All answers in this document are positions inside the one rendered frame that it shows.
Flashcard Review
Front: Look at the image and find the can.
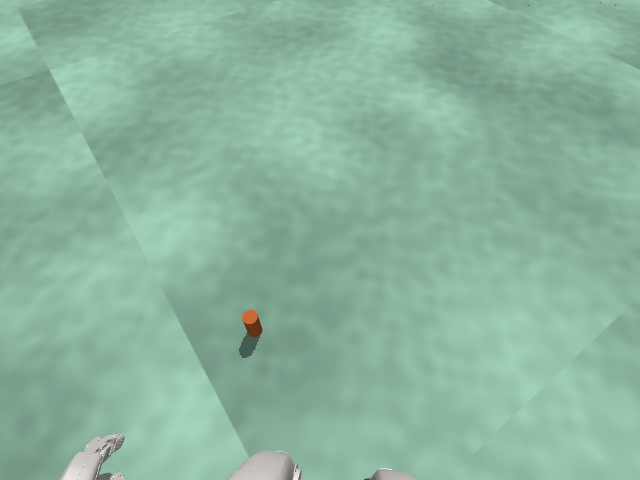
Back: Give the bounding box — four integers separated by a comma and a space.
242, 310, 262, 337

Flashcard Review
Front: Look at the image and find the left robot hand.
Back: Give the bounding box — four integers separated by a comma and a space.
60, 434, 125, 480

